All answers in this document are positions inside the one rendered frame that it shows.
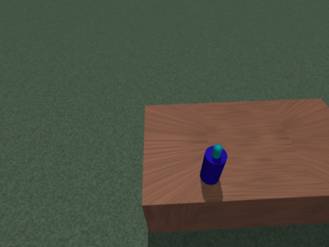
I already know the bottle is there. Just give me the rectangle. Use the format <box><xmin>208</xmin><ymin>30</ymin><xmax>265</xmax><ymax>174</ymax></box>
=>
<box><xmin>200</xmin><ymin>144</ymin><xmax>227</xmax><ymax>185</ymax></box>

